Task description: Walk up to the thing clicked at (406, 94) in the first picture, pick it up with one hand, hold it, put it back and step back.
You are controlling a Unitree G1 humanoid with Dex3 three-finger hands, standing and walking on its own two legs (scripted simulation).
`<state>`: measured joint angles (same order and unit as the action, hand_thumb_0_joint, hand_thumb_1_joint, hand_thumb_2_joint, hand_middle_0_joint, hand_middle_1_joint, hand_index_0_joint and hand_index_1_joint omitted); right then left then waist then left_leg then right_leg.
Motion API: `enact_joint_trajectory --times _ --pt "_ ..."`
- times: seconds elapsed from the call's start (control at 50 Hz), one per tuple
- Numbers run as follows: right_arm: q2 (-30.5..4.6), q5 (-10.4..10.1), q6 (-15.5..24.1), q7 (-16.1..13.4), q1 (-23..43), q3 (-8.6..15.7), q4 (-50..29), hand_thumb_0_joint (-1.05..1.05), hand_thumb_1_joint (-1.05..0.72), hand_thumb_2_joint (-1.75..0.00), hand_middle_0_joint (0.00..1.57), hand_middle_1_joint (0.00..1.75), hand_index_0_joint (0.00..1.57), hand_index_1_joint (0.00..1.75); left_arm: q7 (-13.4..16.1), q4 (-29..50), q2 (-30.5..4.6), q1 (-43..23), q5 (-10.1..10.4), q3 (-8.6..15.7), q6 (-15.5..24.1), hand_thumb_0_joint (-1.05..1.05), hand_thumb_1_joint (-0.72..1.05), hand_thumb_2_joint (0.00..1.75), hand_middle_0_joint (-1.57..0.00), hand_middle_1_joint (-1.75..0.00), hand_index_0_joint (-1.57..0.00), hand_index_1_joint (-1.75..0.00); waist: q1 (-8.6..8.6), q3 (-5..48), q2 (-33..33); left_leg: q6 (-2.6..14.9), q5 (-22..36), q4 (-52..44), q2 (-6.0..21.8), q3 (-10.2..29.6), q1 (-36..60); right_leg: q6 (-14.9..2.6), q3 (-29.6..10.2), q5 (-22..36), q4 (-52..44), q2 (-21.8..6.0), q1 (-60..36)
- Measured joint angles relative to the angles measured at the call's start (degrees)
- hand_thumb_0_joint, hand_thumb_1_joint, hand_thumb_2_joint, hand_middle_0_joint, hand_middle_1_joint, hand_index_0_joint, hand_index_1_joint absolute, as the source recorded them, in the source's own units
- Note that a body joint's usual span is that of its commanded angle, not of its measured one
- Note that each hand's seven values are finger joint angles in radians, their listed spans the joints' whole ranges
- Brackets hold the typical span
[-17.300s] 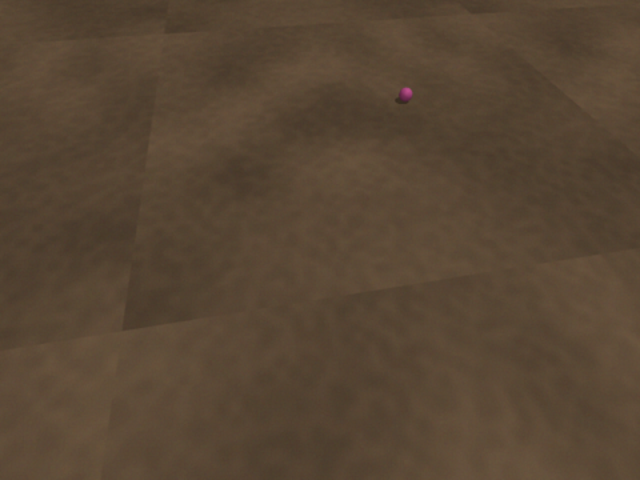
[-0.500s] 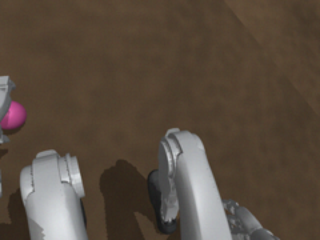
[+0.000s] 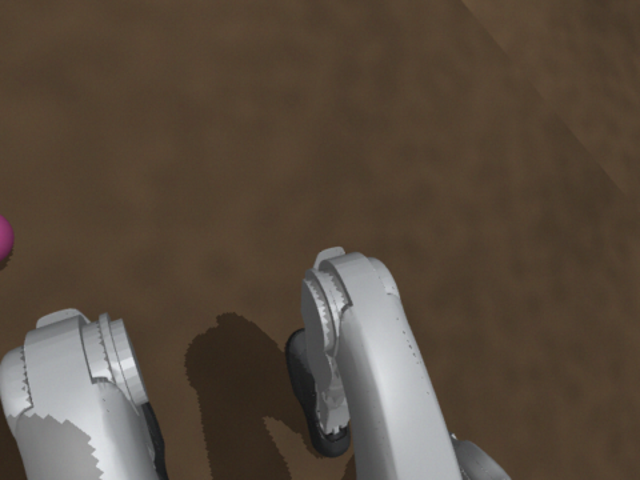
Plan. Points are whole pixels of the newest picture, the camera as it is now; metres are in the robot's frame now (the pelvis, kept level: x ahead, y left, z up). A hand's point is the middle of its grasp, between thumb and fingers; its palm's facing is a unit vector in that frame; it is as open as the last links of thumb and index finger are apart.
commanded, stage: rest palm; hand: left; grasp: from above
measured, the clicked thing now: out of the picture +0.42 +0.31 -0.25
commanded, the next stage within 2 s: close in 0.58 s
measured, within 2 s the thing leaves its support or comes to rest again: neither
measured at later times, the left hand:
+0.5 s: hand out of the picture +0.42 +0.30 -0.23, palm faces -0.41 -0.13 -0.90, open 13.9 cm
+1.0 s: hand out of the picture +0.41 +0.30 -0.24, palm faces -0.39 -0.10 -0.91, open 13.1 cm
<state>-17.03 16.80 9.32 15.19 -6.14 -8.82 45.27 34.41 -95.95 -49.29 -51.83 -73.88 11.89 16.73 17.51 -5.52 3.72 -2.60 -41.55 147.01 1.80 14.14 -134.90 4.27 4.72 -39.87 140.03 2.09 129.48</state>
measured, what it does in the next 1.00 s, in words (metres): stands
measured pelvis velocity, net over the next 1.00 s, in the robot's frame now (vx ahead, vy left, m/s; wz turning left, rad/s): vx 0.00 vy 0.01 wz -0.04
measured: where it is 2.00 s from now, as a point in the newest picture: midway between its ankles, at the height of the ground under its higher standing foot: (241, 447)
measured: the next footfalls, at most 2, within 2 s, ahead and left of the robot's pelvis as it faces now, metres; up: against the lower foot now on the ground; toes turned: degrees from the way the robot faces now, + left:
none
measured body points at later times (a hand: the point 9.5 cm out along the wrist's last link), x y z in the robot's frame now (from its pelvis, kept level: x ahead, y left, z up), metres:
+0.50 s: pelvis +0.00 +0.01 +0.00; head +0.25 +0.11 +0.35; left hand +0.43 +0.31 -0.18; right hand +0.07 -0.26 -0.08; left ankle +0.06 +0.14 -0.26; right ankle +0.10 -0.13 -0.26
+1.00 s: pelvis +0.00 +0.01 +0.00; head +0.24 +0.12 +0.35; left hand +0.43 +0.30 -0.18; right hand +0.05 -0.26 -0.07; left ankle +0.06 +0.14 -0.26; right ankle +0.10 -0.13 -0.26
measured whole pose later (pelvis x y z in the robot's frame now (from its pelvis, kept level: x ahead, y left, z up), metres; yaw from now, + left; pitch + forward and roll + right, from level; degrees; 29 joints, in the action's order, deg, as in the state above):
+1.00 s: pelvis +0.00 +0.01 +0.00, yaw -2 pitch +25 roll -13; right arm -19.3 18.8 15.4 18.8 -2.4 -11.3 45.8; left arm 44.3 -99.6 -49.5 -52.5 -76.1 6.7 14.2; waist 18.9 -7.2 6.4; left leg -1.5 -42.0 148.9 1.9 16.3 -133.9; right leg 4.8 6.5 -39.4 139.2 3.1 126.8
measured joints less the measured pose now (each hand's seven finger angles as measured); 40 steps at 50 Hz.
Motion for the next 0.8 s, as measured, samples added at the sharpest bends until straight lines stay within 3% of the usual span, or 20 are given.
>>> enact_joint_trajectory --times 0.1,0.2,0.36,0.58,0.7,0.8 --pt "-0.96 0.83 0.38 0.00 0.76 -0.40 0.17 0.00 -0.91 -0.90 0.20 0.30 0.21 0.30 2.39 -1.49 -0.48 -0.30 -1.82 -1.76 1.45 0.00 -0.47 0.96 -0.07 -1.03 -0.09 -1.01 0.09 0.23 0.98 -0.12 0.00 0.46 -0.04 0.48 0.24 -0.06 0.34 0.19 0.14 0.15 -0.34" --pt "-1.74 1.67 1.78 0.32 2.28 -0.38 0.67 0.00 -0.91 -0.90 0.20 0.30 0.20 0.30 5.65 -2.82 0.30 -0.55 -2.99 -3.43 0.27 0.00 -0.46 0.97 -0.07 -1.04 -0.10 -1.01 0.44 0.51 1.61 0.03 -0.06 0.85 -0.04 0.78 0.32 -0.05 0.57 0.24 0.15 0.30 -0.68" --pt "-2.10 1.83 4.24 1.65 4.37 -0.69 0.64 0.00 -0.91 -0.90 0.20 0.30 0.20 0.30 8.39 -3.97 1.62 -1.37 -2.28 -4.18 -3.31 0.00 -0.47 0.96 -0.07 -1.03 -0.09 -1.01 0.95 0.37 2.00 0.47 -0.12 0.96 0.10 0.90 0.19 0.07 0.73 0.36 -0.22 0.51 -0.87" --pt "-1.38 1.30 6.02 2.86 4.25 -1.53 -0.43 0.00 -0.91 -0.90 0.19 0.30 0.20 0.30 5.50 -4.62 -0.89 -2.21 0.85 -0.95 -4.83 0.00 -0.47 0.96 -0.07 -1.07 -0.10 -1.04 1.57 -1.34 1.71 0.88 -0.41 1.43 0.01 1.16 0.08 0.58 0.91 0.07 -0.24 0.58 -1.28" --pt "-0.98 1.48 5.33 2.93 2.83 -2.54 -0.17 0.00 -0.91 -0.91 0.19 0.30 0.20 0.30 3.34 -4.07 -2.00 -1.14 1.41 -1.94 -2.45 0.00 -0.46 0.97 -0.07 -1.10 -0.10 -1.06 1.11 -2.02 1.69 0.91 -0.55 1.50 -0.14 1.38 0.31 0.67 1.11 -0.15 -0.36 0.49 -1.78" --pt "-1.04 1.97 4.80 3.10 2.12 -3.23 -0.03 0.00 -0.91 -0.90 0.20 0.30 0.20 0.30 4.38 -3.43 -2.06 -0.16 0.07 -3.08 -0.02 0.00 -0.43 0.97 -0.08 -1.11 -0.12 -1.07 0.79 -2.28 2.03 0.82 -0.67 1.60 -0.20 1.70 0.77 0.47 1.39 -0.19 -0.45 0.50 -2.34"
